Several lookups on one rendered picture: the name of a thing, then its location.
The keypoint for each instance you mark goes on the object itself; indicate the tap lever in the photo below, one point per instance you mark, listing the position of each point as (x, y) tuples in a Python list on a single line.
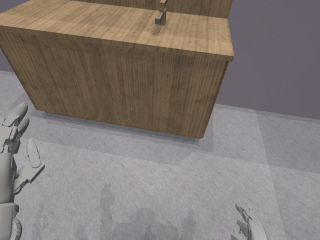
[(159, 17)]

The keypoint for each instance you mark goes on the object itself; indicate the left robot forearm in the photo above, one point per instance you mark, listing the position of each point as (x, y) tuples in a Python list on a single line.
[(10, 226)]

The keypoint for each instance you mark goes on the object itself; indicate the counter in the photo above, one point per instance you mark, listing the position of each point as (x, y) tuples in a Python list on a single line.
[(107, 61)]

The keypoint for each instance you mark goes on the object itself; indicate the left robot hand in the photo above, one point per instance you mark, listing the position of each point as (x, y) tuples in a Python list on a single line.
[(11, 130)]

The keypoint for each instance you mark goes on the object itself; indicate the right robot hand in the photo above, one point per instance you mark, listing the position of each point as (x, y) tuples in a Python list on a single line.
[(253, 230)]

